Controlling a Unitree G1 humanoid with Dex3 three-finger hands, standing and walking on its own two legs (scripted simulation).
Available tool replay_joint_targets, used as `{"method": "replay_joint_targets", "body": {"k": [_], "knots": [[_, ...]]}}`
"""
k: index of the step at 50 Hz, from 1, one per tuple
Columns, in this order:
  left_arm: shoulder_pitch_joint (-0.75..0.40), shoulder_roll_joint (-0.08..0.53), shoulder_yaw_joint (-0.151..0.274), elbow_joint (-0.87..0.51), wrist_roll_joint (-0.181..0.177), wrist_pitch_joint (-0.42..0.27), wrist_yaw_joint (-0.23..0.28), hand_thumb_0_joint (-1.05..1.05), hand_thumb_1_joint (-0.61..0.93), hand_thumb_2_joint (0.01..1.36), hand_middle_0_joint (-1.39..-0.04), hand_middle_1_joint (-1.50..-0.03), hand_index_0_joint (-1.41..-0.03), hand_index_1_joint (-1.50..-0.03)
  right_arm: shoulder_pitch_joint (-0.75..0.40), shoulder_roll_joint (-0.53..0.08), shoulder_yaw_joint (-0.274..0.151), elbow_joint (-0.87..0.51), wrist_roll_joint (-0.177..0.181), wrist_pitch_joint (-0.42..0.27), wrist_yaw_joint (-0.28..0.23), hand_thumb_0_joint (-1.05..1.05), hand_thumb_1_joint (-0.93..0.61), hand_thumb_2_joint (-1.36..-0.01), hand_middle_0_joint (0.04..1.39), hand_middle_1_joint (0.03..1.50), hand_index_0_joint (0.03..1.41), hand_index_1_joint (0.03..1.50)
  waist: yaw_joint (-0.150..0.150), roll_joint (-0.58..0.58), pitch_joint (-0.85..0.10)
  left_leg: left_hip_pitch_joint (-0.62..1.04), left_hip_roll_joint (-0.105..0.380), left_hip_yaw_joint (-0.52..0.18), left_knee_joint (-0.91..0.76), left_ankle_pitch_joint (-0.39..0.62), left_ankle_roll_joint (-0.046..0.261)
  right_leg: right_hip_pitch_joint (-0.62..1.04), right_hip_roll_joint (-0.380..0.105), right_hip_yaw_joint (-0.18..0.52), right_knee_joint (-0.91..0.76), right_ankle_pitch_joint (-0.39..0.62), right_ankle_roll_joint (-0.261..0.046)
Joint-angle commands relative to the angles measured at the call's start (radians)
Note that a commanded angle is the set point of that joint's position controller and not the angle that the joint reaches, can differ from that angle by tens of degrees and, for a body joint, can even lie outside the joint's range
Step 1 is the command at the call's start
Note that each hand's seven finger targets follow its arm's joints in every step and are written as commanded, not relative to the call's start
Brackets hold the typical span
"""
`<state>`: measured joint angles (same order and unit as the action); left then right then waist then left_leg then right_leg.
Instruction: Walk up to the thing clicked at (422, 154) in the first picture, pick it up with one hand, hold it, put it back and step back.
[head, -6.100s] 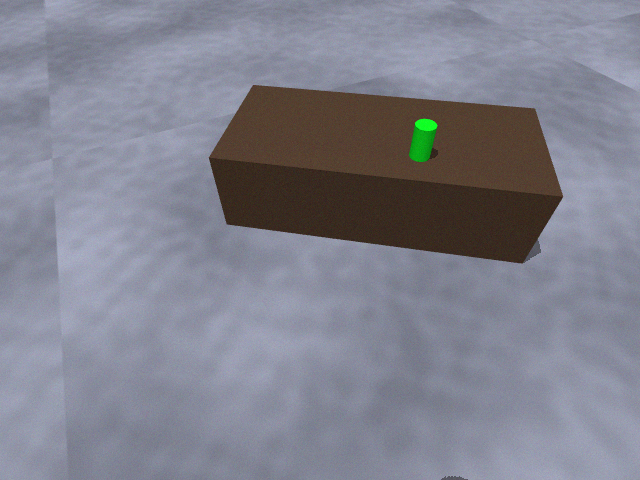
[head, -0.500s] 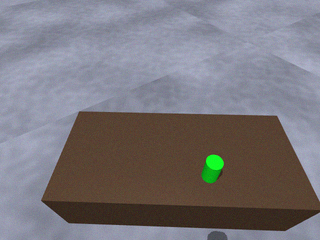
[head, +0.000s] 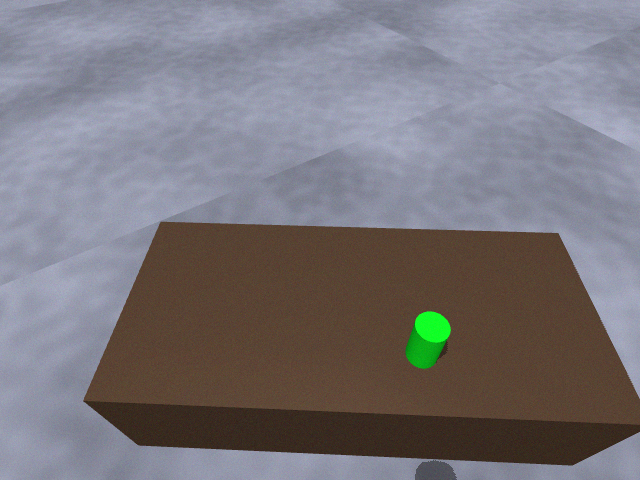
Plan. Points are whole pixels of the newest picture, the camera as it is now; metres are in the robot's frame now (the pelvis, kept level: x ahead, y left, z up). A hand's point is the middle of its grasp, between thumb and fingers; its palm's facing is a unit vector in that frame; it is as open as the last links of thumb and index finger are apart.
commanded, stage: stand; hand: right
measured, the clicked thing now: (426, 340) +0.50 -0.22 -0.36
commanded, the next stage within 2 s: go down in 0.84 s
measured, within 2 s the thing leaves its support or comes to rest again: neither
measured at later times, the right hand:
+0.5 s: hand out of the picture +0.07 -0.25 -0.16, palm faces -0.02 +0.94 -0.33, open 7.3 cm
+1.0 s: hand out of the picture +0.09 -0.25 -0.16, palm faces +0.02 +0.94 -0.33, open 7.6 cm
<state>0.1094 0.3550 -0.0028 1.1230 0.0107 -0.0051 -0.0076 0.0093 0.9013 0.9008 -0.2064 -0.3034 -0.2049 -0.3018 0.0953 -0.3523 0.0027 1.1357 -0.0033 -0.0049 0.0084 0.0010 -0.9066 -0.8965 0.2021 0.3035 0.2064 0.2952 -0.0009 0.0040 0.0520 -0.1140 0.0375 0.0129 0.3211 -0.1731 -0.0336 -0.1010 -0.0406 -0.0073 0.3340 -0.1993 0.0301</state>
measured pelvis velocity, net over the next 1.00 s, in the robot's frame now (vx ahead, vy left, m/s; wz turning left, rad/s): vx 0.00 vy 0.00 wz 0.00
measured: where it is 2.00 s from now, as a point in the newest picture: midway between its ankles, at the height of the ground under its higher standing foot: outside the picture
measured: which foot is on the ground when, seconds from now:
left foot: down 0.00-1.00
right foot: down 0.00-1.00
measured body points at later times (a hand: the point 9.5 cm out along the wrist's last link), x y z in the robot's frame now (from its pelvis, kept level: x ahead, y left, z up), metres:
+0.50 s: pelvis +0.00 +0.00 +0.00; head +0.01 -0.01 +0.45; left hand +0.07 +0.30 -0.13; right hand +0.07 -0.30 -0.14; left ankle +0.00 +0.14 -0.75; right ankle -0.01 -0.14 -0.75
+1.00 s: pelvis +0.00 +0.00 +0.00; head +0.02 +0.00 +0.45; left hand +0.08 +0.30 -0.13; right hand +0.08 -0.30 -0.13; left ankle +0.00 +0.14 -0.75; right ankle -0.01 -0.14 -0.75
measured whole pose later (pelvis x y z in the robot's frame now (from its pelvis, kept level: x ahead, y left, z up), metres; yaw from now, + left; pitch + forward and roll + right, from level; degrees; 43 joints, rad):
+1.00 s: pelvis +0.00 +0.00 +0.00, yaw +0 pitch -1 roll +0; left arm 0.15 0.35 0.00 1.03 -0.01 -0.01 0.01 0.01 0.91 0.91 -0.21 -0.31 -0.21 -0.30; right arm 0.11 -0.34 -0.02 1.08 0.01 -0.01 0.00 0.00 -0.88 -0.87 0.18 0.28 0.19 0.27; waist 0.00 0.00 0.05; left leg -0.15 0.04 0.02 0.35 -0.19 -0.04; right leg -0.14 -0.04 0.00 0.37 -0.21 0.03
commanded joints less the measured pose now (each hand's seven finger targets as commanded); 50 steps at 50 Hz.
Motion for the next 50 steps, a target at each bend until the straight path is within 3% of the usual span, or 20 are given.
{"method": "replay_joint_targets", "body": {"k": [1,8,12,14,22,46,47,48,49,50], "knots": [[-0.023,0.216,0.046,-0.052,-0.002,-0.020,0.014,0.000,0.900,0.900,-0.200,-0.300,-0.200,-0.301,-0.034,-0.219,-0.042,-0.059,-0.004,-0.022,-0.014,0.000,-0.900,-0.900,0.200,0.300,0.200,0.300,0.001,0.006,-0.079,0.028,0.099,-0.067,-0.039,0.148,0.041,-0.008,-0.094,0.066,-0.059,0.155,-0.043],[-0.022,0.215,0.044,-0.056,0.000,-0.025,0.015,0.000,0.900,0.900,-0.200,-0.300,-0.200,-0.301,-0.035,-0.218,-0.045,-0.064,-0.004,-0.021,-0.013,0.000,-0.900,-0.900,0.200,0.300,0.200,0.300,0.000,-0.016,-0.094,0.044,0.106,-0.069,-0.030,0.184,0.045,0.001,-0.097,0.061,-0.055,0.188,-0.041],[-0.024,0.215,0.045,-0.055,-0.002,-0.023,0.016,0.000,0.900,0.900,-0.200,-0.300,-0.200,-0.301,-0.041,-0.218,-0.043,-0.067,-0.004,-0.021,-0.012,0.000,-0.900,-0.900,0.200,0.300,0.200,0.300,0.002,0.000,-0.082,0.035,0.102,-0.068,-0.034,0.156,0.046,-0.003,-0.097,0.066,-0.059,0.172,-0.041],[-0.025,0.219,0.047,-0.055,-0.002,-0.021,0.016,0.000,0.900,0.900,-0.200,-0.300,-0.200,-0.301,-0.034,-0.217,-0.043,-0.065,-0.005,-0.020,-0.012,0.000,-0.900,-0.900,0.200,0.300,0.200,0.300,0.000,-0.005,-0.069,0.021,0.098,-0.070,-0.050,0.102,0.044,-0.015,-0.093,0.065,-0.067,0.119,-0.041],[-0.026,0.222,0.047,-0.059,-0.002,-0.025,0.017,0.000,0.900,0.900,-0.200,-0.300,-0.200,-0.301,-0.023,-0.215,-0.043,-0.063,-0.006,-0.020,-0.012,0.000,-0.900,-0.900,0.200,0.300,0.200,0.300,-0.002,-0.008,-0.089,0.027,0.095,-0.065,-0.035,0.159,0.044,0.009,-0.098,0.069,-0.062,0.184,-0.044],[-0.018,0.217,0.046,-0.060,-0.002,-0.021,0.015,0.000,0.900,0.900,-0.200,-0.300,-0.200,-0.301,-0.022,-0.220,-0.043,-0.069,-0.005,-0.021,-0.013,0.000,-0.900,-0.900,0.200,0.300,0.200,0.300,0.002,-0.002,-0.075,0.034,0.104,-0.073,-0.039,0.160,0.044,-0.002,-0.093,0.063,-0.057,0.155,-0.047],[-0.021,0.219,0.048,-0.061,-0.003,-0.021,0.015,0.000,0.915,0.936,-0.209,-0.304,-0.202,-0.313,-0.018,-0.217,-0.044,-0.069,-0.006,-0.021,-0.013,0.000,-0.820,-0.820,0.120,0.220,0.120,0.220,0.001,-0.004,-0.076,0.025,0.100,-0.069,-0.038,0.164,0.043,0.000,-0.095,0.066,-0.058,0.161,-0.048],[-0.013,0.055,0.029,-0.342,-0.053,-0.069,0.030,0.000,0.995,0.956,-0.222,-0.323,-0.222,-0.324,-0.369,-0.054,-0.083,-0.420,0.041,-0.110,-0.024,0.000,-0.740,-0.740,0.047,0.140,0.040,0.140,0.098,-0.031,-0.004,-0.161,-0.039,0.021,0.028,0.081,0.020,-0.116,0.036,-0.043,0.016,0.055,-0.045],[0.022,0.080,0.034,-0.301,-0.062,-0.062,0.040,0.000,0.949,0.934,-0.216,-0.311,-0.212,-0.315,-0.416,-0.107,-0.092,-0.322,0.019,-0.100,-0.025,0.000,-0.660,-0.660,0.038,0.060,0.034,0.060,0.056,0.003,-0.045,-0.128,-0.041,0.026,0.033,0.054,0.019,-0.099,0.040,-0.035,0.022,0.039,-0.042],[0.037,0.104,0.043,-0.301,-0.065,-0.052,0.041,0.000,0.945,0.942,-0.212,-0.308,-0.206,-0.315,-0.281,-0.138,-0.120,-0.189,0.010,-0.071,-0.025,0.000,-0.580,-0.580,0.043,0.050,0.039,0.051,0.042,0.015,-0.014,-0.147,-0.043,0.030,0.039,-0.002,0.019,-0.136,0.048,-0.036,0.034,-0.008,-0.044]]}}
